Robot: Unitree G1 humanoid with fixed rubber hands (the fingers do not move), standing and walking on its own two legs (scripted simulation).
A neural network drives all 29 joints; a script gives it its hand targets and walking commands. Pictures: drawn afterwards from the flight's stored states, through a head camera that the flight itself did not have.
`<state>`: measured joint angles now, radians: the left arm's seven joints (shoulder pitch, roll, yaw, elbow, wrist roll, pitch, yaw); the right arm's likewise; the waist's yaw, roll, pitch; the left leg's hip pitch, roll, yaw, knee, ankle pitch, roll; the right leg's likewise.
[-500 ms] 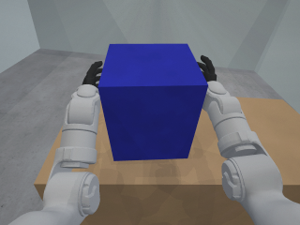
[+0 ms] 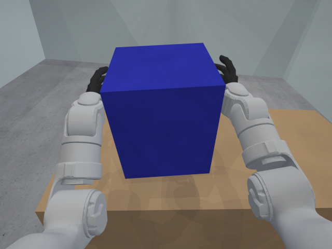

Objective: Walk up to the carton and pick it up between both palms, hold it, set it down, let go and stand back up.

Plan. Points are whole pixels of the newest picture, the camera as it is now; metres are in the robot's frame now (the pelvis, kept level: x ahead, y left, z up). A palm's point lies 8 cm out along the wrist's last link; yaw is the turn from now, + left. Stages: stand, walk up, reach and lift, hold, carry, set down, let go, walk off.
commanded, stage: reach and lift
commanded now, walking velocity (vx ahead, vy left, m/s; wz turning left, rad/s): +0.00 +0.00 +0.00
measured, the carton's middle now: (163, 111) +0.38 -0.01 +0.21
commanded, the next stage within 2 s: hold in 0.20 s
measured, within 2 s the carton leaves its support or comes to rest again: neither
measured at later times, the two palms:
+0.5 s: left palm (92, 92) +0.36 +0.14 +0.27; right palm (234, 79) +0.36 -0.16 +0.31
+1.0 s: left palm (90, 87) +0.37 +0.15 +0.28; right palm (233, 73) +0.37 -0.15 +0.32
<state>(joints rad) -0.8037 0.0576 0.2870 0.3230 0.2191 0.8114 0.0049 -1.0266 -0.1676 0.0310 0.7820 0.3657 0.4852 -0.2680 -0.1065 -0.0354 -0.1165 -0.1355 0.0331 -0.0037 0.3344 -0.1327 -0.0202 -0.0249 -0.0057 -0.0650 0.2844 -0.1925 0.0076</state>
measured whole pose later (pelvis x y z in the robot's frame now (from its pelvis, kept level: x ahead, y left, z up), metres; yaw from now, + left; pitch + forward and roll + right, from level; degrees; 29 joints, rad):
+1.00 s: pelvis -0.01 +0.00 +0.00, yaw -1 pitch -3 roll -1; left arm -0.91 0.08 0.33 0.39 0.23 0.89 -0.02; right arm -1.16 -0.20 0.03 0.88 0.40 0.58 -0.28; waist -0.08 -0.03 -0.17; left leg -0.16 0.05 0.00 0.35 -0.13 -0.03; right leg -0.06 0.01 -0.05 0.29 -0.18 0.00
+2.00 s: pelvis +0.00 -0.01 +0.00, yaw -1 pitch -4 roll -1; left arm -0.90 0.07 0.34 0.34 0.24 0.91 -0.04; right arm -1.15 -0.19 0.03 0.83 0.41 0.61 -0.30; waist -0.09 -0.03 -0.16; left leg -0.14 0.05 0.00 0.35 -0.14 -0.03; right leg -0.04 0.01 -0.05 0.30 -0.19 0.00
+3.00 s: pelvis +0.00 -0.01 +0.00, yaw -1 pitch -4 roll -1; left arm -0.90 0.07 0.34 0.34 0.23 0.91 -0.03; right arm -1.14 -0.19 0.04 0.82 0.41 0.62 -0.30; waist -0.08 -0.03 -0.16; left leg -0.14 0.05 0.00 0.35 -0.13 -0.03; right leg -0.04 0.01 -0.05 0.30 -0.19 -0.01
